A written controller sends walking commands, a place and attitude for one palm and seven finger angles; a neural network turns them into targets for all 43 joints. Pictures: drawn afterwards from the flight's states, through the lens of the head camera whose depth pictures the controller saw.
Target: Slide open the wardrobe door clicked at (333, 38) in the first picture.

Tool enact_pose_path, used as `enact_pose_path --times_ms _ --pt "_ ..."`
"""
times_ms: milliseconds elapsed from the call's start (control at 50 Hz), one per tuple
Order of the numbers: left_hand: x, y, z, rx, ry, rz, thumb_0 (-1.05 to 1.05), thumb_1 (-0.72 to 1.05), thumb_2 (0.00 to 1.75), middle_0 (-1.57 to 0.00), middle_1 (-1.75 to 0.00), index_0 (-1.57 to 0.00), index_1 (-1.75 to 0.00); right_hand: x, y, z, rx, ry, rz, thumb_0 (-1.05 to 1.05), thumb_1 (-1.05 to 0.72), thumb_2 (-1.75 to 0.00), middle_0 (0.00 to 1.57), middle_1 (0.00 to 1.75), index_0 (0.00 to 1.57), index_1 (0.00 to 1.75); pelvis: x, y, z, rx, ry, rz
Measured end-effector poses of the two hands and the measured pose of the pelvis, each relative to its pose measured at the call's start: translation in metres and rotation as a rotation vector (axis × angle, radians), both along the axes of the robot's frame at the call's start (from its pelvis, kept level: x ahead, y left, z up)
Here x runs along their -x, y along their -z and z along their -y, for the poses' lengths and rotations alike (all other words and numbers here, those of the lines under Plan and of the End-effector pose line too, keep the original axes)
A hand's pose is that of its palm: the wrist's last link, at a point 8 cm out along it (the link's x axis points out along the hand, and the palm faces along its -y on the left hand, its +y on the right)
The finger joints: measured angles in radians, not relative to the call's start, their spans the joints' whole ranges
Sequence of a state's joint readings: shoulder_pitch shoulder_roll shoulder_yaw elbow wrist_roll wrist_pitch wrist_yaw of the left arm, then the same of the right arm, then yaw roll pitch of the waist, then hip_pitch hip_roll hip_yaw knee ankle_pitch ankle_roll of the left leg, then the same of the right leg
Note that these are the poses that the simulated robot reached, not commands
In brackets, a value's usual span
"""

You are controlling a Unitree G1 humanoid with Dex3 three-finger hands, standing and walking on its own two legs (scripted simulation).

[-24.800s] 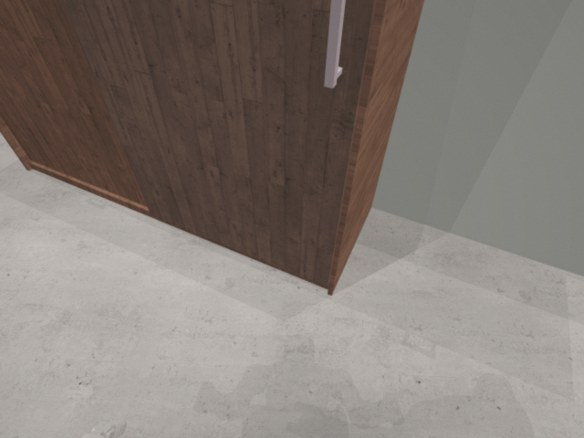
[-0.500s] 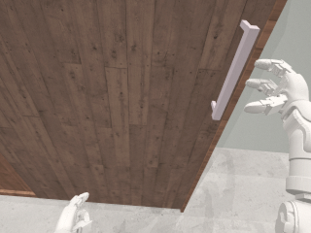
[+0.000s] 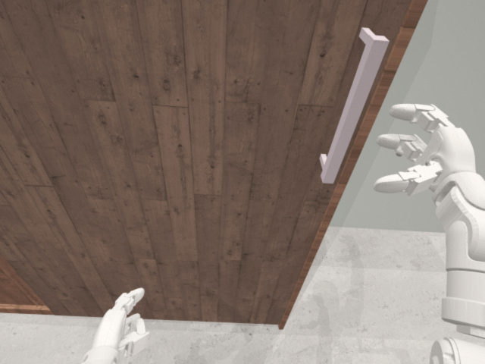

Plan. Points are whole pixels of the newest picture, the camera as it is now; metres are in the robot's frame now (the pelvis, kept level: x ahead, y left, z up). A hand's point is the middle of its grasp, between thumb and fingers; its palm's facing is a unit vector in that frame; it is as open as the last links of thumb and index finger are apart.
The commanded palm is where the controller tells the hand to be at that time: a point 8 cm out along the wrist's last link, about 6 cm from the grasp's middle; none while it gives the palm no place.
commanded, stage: move the hooked fingers beside the handle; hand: right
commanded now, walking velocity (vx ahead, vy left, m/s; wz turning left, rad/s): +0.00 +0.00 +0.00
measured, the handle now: (344, 114) +0.44 -0.13 +0.24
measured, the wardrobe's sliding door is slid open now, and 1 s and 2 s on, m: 0.00 0.00 0.00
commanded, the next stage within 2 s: none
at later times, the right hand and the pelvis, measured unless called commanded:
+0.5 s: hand (405, 133) +0.36 -0.19 +0.27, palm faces +0.05 +1.00 -0.04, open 14.0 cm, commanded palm +0.33 -0.24 +0.25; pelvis +0.00 +0.00 +0.00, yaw +1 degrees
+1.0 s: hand (387, 157) +0.36 -0.18 +0.22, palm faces +0.03 +1.00 -0.06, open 14.0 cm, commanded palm +0.33 -0.23 +0.25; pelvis -0.01 +0.00 +0.00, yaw +0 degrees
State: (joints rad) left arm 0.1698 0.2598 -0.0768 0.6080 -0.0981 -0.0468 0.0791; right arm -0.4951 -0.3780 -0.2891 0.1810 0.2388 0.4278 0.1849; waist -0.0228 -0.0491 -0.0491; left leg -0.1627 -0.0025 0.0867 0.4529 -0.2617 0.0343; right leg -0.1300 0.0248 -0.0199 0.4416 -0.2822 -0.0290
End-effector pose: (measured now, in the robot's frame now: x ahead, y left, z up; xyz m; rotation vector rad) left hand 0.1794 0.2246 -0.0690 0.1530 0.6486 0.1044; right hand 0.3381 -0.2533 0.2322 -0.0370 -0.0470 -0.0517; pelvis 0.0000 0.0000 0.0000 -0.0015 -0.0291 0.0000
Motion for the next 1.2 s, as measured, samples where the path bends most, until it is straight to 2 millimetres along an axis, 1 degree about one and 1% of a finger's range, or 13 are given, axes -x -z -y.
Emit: enact_pose_path --times_ms 140,240,320,420,480,580,660,740,840,940,1020,1100,1200 --pt "0.005 0.005 0.002 -0.013 0.003 -0.018 0.01 0.90 0.90 -0.20 -0.30 -0.20 -0.30 -0.002 -0.030 -0.013 -0.001 -0.043 0.086 -0.01 0.51 -0.30 0.30 1.20 0.30 1.20 0.003 0.000 0.002 -0.003 0.012 0.011" --pt "0.014 0.010 0.001 0.012 -0.021 -0.037 0.01 0.90 0.90 -0.20 -0.30 -0.21 -0.30 -0.020 -0.010 -0.014 -0.015 -0.025 -0.073 -0.01 0.51 -0.30 0.30 1.20 0.30 1.20 0.007 0.000 0.003 0.000 0.005 -0.011" --pt "0.023 0.011 -0.002 0.017 -0.038 -0.046 0.01 0.90 0.90 -0.20 -0.30 -0.21 -0.30 -0.019 0.001 -0.019 -0.011 -0.023 -0.051 -0.01 0.50 -0.30 0.30 1.20 0.30 1.20 0.006 -0.001 0.002 0.003 -0.009 -0.011" --pt "0.028 0.010 -0.005 0.006 -0.039 -0.047 0.01 0.90 0.90 -0.20 -0.30 -0.20 -0.30 -0.003 -0.023 -0.019 -0.006 -0.026 0.123 -0.01 0.50 -0.30 0.30 1.20 0.30 1.20 0.002 -0.001 0.000 0.003 -0.017 0.006" --pt "0.025 0.009 -0.007 0.006 -0.038 -0.044 0.01 0.90 0.90 -0.20 -0.30 -0.20 -0.30 0.001 -0.033 -0.010 0.003 -0.010 0.125 -0.01 0.50 -0.30 0.30 1.20 0.30 1.20 0.001 -0.001 -0.001 0.001 -0.013 0.011" --pt "0.018 0.009 -0.010 0.007 -0.030 -0.037 0.01 0.90 0.90 -0.20 -0.30 -0.20 -0.30 -0.001 -0.010 -0.005 0.012 -0.001 -0.049 -0.01 0.51 -0.30 0.30 1.20 0.30 1.20 0.005 0.000 -0.001 -0.001 0.001 0.002" --pt "0.012 0.007 -0.009 -0.003 -0.017 -0.020 0.01 0.90 0.90 -0.20 -0.30 -0.20 -0.30 0.003 0.005 -0.021 0.010 -0.040 -0.055 -0.01 0.50 -0.30 0.30 1.20 0.29 1.20 0.008 0.000 -0.001 0.001 0.006 0.003" --pt "0.006 0.001 -0.004 -0.004 -0.002 0.007 0.01 0.91 0.90 -0.20 -0.30 -0.20 -0.30 0.007 -0.016 -0.033 -0.012 -0.060 0.087 -0.01 0.50 -0.30 0.30 1.20 0.30 1.20 0.007 0.000 -0.003 0.003 0.001 0.012" --pt "0.002 -0.003 0.000 0.023 -0.001 0.023 0.01 0.90 0.90 -0.20 -0.30 -0.20 -0.30 -0.001 -0.040 -0.018 -0.007 0.001 0.095 -0.01 0.50 -0.30 0.31 1.20 0.30 1.20 0.005 -0.001 -0.006 0.002 -0.003 0.012" --pt "0.008 0.004 -0.006 0.037 -0.015 -0.004 0.01 0.90 0.90 -0.20 -0.30 -0.21 -0.30 -0.007 -0.010 -0.005 0.022 0.022 -0.088 -0.01 0.50 -0.30 0.30 1.20 0.30 1.20 0.007 0.000 -0.006 0.001 0.001 -0.005" --pt "0.015 0.009 -0.011 0.010 -0.015 -0.034 0.01 0.90 0.90 -0.20 -0.30 -0.20 -0.30 0.003 0.005 -0.020 0.016 -0.041 -0.046 -0.01 0.50 -0.30 0.30 1.20 0.29 1.20 0.008 0.000 -0.005 0.002 0.005 0.001" --pt "0.017 0.009 -0.010 -0.010 -0.010 -0.043 0.01 0.90 0.90 -0.20 -0.30 -0.20 -0.30 0.007 -0.016 -0.032 -0.012 -0.067 0.099 -0.01 0.50 -0.30 0.30 1.20 0.30 1.20 0.006 0.000 -0.005 0.003 0.005 0.014" --pt "0.016 0.007 -0.009 0.010 -0.026 -0.029 0.01 0.90 0.90 -0.20 -0.30 -0.20 -0.30 -0.007 -0.038 -0.015 0.002 0.011 0.078 -0.01 0.51 -0.30 0.31 1.20 0.30 1.20 0.005 -0.001 -0.007 0.002 -0.001 0.009"
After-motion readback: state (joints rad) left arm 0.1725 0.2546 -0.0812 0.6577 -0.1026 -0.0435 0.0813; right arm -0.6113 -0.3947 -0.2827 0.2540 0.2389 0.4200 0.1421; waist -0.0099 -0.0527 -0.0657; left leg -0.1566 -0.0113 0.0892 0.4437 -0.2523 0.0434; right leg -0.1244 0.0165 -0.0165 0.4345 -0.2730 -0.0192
